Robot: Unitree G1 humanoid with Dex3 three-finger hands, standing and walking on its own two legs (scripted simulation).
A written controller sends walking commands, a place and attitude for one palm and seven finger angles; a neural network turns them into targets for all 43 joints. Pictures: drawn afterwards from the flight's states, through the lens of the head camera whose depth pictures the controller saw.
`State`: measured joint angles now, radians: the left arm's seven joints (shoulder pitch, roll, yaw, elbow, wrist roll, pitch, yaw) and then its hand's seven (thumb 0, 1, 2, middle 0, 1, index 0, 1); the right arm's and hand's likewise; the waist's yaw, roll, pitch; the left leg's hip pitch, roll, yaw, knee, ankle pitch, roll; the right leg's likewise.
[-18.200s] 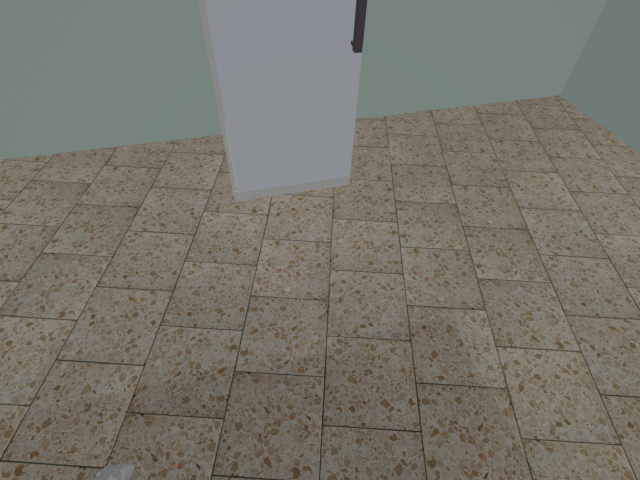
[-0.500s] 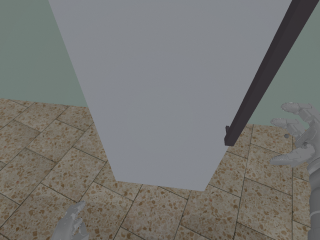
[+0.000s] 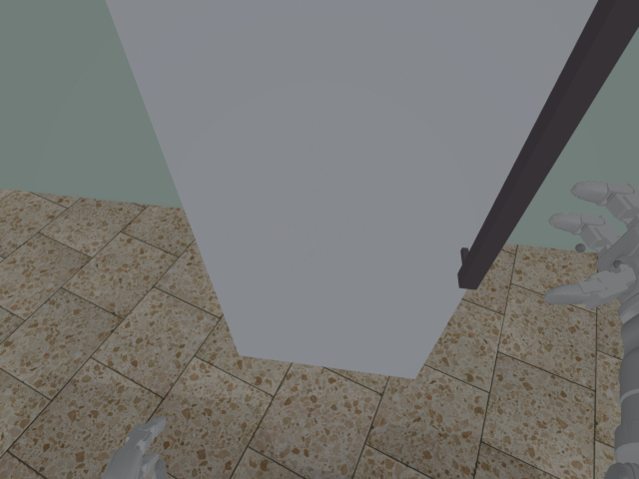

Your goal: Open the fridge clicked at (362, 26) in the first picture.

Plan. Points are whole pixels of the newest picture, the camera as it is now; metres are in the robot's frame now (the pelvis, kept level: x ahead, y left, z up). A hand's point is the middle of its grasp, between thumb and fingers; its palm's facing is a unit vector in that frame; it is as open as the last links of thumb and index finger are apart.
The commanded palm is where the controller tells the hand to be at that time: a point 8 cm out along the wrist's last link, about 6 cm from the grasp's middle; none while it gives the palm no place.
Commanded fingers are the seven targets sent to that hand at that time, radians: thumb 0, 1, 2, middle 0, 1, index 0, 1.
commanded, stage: move the hooked fingers beside the handle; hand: right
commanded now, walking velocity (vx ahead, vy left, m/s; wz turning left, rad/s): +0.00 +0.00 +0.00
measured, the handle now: (527, 152) +0.46 -0.21 +0.19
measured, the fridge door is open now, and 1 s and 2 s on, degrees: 0 0 0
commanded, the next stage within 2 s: feel for the door with the fingertips in 1.06 s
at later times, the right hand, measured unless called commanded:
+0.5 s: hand (574, 245) +0.38 -0.27 +0.12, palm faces +0.06 +1.00 -0.01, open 14.0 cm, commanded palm +0.35 -0.31 +0.12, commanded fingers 0.00 0.50 -0.30 0.30 1.20 0.30 1.20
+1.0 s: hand (575, 248) +0.38 -0.27 +0.12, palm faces +0.06 +1.00 -0.01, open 14.0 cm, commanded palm +0.35 -0.32 +0.11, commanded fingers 0.00 0.50 -0.30 0.30 1.20 0.30 1.20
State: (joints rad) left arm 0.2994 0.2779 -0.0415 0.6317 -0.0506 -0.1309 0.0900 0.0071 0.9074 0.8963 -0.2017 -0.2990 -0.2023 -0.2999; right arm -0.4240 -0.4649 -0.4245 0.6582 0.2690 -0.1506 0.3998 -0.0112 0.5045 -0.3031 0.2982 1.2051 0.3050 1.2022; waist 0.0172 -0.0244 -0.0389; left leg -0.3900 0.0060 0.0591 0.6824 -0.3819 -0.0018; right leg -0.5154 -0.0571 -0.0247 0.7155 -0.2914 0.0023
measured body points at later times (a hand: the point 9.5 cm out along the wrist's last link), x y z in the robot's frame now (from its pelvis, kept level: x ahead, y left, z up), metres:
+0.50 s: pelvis +0.00 -0.01 +0.00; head +0.03 -0.01 +0.44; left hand +0.09 +0.26 -0.11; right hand +0.37 -0.32 +0.12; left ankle -0.02 +0.12 -0.72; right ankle +0.04 -0.12 -0.72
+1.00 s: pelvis +0.00 -0.01 +0.00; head +0.03 -0.01 +0.44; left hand +0.11 +0.25 -0.10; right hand +0.37 -0.32 +0.12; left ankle -0.02 +0.12 -0.72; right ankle +0.04 -0.12 -0.72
